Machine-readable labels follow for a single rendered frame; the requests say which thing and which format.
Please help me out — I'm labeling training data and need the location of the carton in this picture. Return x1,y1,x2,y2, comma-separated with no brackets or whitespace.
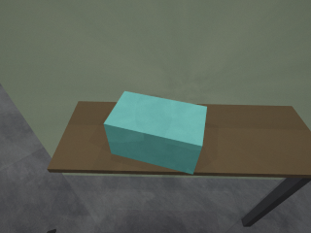
103,91,207,174

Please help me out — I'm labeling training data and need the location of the table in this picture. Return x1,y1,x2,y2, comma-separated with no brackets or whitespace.
47,101,311,227

